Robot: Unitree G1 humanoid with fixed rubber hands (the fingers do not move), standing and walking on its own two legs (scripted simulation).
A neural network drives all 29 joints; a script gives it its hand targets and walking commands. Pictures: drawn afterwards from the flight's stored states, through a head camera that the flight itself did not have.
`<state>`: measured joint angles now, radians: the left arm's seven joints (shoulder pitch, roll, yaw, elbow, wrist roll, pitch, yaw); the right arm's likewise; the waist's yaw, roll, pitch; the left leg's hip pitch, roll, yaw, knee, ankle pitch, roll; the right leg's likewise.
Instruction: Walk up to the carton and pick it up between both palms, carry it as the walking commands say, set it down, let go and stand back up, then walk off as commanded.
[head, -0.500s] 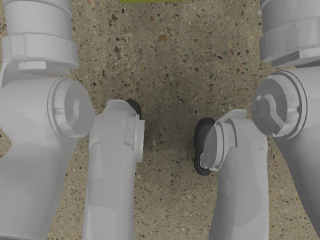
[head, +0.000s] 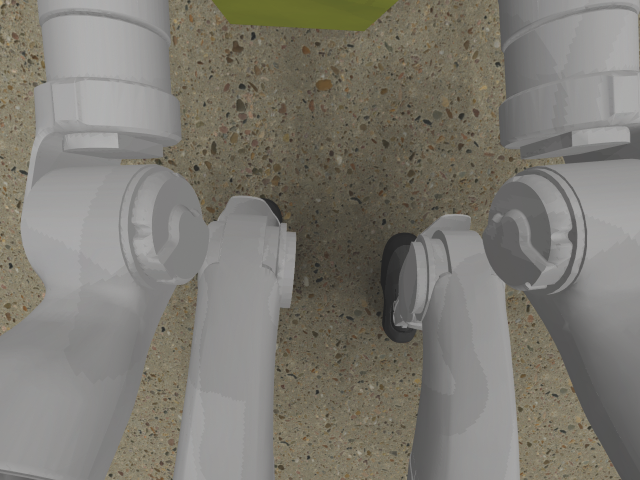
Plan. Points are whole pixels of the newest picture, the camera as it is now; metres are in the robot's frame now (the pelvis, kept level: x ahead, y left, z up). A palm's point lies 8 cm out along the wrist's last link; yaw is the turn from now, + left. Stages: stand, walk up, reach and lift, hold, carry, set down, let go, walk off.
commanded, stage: reach and lift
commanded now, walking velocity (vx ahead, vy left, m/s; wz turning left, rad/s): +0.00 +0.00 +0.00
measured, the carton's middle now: out of the picture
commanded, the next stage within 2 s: none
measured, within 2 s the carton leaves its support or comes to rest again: neither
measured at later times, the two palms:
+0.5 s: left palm out of the picture +0.56 +0.19 -0.04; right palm out of the picture +0.58 -0.06 -0.04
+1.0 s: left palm out of the picture +0.53 +0.18 +0.02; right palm out of the picture +0.55 -0.07 +0.03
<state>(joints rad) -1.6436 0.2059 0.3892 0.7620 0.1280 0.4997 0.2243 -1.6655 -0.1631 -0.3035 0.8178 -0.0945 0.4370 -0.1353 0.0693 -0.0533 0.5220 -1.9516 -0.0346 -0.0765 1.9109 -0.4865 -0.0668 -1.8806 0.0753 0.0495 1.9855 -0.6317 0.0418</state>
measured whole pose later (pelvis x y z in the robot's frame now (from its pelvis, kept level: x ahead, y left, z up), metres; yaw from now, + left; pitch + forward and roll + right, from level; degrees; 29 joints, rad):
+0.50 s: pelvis -0.02 +0.00 +0.03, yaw +0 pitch +25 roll -1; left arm -1.62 0.15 0.39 0.76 0.14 0.52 0.28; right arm -1.61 -0.13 -0.33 0.78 -0.11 0.47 -0.23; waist 0.07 -0.05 0.52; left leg -1.81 -0.04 -0.08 1.80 -0.43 -0.06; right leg -1.74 0.08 0.05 1.87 -0.57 0.05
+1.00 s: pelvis -0.03 +0.00 +0.07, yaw +0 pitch +19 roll +0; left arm -1.53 0.11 0.39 0.74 0.15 0.52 0.30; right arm -1.53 -0.08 -0.33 0.75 -0.11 0.48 -0.29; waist 0.07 -0.04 0.52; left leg -1.62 -0.03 -0.08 1.69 -0.40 -0.07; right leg -1.56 0.08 0.05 1.76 -0.54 0.04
